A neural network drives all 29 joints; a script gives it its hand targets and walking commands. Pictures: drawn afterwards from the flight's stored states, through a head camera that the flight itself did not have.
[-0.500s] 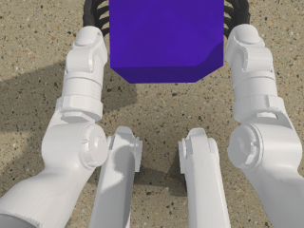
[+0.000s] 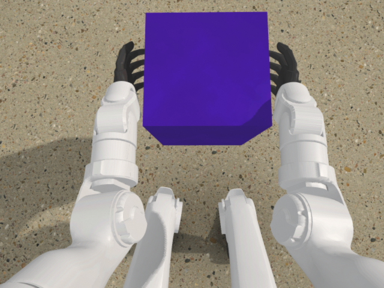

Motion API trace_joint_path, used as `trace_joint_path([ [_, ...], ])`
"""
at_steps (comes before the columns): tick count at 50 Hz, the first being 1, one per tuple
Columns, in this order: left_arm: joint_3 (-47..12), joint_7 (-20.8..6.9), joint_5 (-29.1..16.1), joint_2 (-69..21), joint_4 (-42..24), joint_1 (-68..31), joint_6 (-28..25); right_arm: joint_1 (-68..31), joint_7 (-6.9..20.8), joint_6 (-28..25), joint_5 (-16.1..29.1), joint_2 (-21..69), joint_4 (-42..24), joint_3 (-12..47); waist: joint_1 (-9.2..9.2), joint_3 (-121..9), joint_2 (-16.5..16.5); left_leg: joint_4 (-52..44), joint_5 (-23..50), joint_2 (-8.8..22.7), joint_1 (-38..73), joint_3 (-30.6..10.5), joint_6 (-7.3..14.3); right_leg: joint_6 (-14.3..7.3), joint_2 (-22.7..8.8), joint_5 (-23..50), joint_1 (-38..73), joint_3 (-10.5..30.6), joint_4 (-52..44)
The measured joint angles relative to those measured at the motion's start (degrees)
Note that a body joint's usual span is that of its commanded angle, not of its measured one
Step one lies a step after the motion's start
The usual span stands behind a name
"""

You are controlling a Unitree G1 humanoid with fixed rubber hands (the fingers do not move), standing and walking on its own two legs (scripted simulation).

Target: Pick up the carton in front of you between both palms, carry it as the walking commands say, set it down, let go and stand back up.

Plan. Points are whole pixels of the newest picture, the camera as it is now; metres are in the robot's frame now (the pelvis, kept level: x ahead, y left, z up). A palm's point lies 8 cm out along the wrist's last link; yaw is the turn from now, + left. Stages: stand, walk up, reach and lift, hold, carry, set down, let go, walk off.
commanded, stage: reach and lift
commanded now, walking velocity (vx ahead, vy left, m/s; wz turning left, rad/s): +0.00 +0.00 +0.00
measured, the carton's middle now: (203, 93) +0.51 +0.00 -0.12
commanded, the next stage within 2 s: none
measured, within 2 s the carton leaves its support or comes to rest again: neither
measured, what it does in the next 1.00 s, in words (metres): rises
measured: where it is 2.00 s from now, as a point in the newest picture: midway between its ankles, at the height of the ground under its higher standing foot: (197, 241)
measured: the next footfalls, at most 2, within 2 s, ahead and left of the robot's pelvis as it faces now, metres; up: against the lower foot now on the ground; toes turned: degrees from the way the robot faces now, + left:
none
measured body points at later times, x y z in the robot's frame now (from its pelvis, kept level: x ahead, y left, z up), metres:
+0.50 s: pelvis +0.05 +0.00 +0.14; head +0.19 +0.00 +0.57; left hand +0.45 +0.15 +0.10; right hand +0.45 -0.15 +0.10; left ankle +0.10 +0.14 -0.50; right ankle +0.10 -0.13 -0.50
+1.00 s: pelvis +0.09 +0.00 +0.24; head +0.08 +0.00 +0.69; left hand +0.40 +0.15 +0.25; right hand +0.40 -0.15 +0.24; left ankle +0.10 +0.14 -0.50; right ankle +0.10 -0.13 -0.50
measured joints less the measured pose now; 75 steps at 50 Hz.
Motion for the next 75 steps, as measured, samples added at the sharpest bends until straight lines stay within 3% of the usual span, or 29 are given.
trace_joint_path([
  [16, -2.3, -0.5, 0.1, -3.4, 1.0, 15.4, -3.2, 16.1, -0.1, -3.1, -0.3, 4.5, -0.3, 1.1, -0.11, -3.7, -0.2, -17.0, 1.0, 0.7, 24.8, -1.0, 1.2, -1.1, -0.8, 0.9, 24.9, 0.6, -17.2],
  [33, -6.4, -1.4, 0.4, -6.2, -3.2, 30.8, -3.9, 32.1, 0.1, -4.0, -0.2, 7.9, -5.1, 4.7, -0.20, -0.6, -0.4, -40.1, 6.2, 2.1, 55.8, -1.7, 2.5, -1.9, -1.9, 6.2, 55.9, 1.8, -40.3],
  [42, -9.4, -1.7, 0.4, -7.2, -7.2, 38.8, -1.0, 40.2, 0.2, -1.2, -0.1, 9.2, -9.2, 7.4, -0.16, 1.1, -0.6, -54.0, 10.1, 2.9, 74.6, -2.1, 3.0, -2.4, -2.8, 10.0, 74.7, 2.2, -54.1],
  [52, -13.5, -2.2, 1.0, -6.8, -12.9, 43.9, 6.8, 45.6, 0.0, 6.6, -0.2, 9.2, -15.3, 11.6, -0.25, 3.9, -0.7, -66.3, 14.0, 3.8, 93.4, -2.4, 3.4, -2.7, -3.7, 13.9, 93.5, 2.4, -66.4],
  [59, -11.8, -3.4, 4.0, -7.3, -11.4, 41.9, 10.3, 43.4, 1.3, 10.2, -3.1, 9.7, -13.8, 9.9, -0.31, 6.6, -0.8, -67.8, 14.7, 3.9, 98.2, -2.3, 3.5, -2.8, -3.9, 14.5, 98.3, 2.3, -67.8],
  [75, -10.6, -4.0, 4.8, -7.8, -13.6, 39.9, 11.1, 41.3, 1.9, 10.9, -3.9, 10.3, -15.8, 8.7, -0.31, 9.9, -0.8, -68.3, 15.3, 4.1, 99.5, -2.1, 3.4, -2.7, -3.9, 15.3, 99.7, 2.2, -68.5],
])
